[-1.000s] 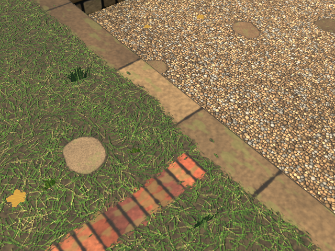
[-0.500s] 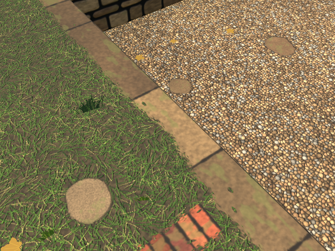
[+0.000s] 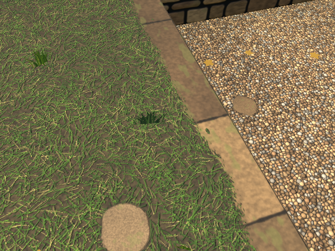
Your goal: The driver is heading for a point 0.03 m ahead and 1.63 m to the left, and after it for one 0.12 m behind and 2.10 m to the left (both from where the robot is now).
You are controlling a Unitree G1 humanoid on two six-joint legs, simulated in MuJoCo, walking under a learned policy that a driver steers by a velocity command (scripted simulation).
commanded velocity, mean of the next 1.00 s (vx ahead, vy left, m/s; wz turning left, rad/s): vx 0.50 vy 0.00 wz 0.59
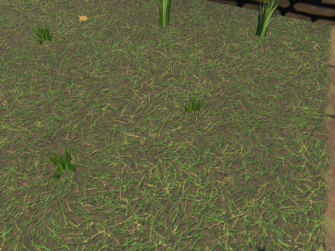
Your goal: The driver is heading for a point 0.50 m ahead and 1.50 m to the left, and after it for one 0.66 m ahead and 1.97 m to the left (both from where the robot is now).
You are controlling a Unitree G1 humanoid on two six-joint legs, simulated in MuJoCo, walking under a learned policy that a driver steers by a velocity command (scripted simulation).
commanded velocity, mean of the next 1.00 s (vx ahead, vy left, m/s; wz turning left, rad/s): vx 0.50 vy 0.00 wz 0.60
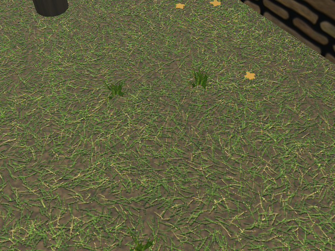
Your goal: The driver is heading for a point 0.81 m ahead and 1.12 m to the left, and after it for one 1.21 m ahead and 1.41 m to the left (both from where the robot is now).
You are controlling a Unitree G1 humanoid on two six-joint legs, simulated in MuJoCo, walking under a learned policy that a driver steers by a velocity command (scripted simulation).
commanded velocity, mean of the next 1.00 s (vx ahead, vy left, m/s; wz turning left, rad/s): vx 0.50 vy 0.00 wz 0.32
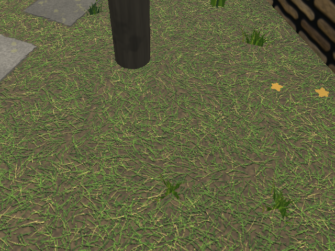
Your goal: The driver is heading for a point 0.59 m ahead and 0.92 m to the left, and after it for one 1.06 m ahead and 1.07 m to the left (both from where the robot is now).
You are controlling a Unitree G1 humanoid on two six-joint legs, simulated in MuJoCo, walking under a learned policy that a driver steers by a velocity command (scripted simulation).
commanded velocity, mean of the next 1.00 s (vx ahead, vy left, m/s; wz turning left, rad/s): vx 0.50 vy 0.00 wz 0.58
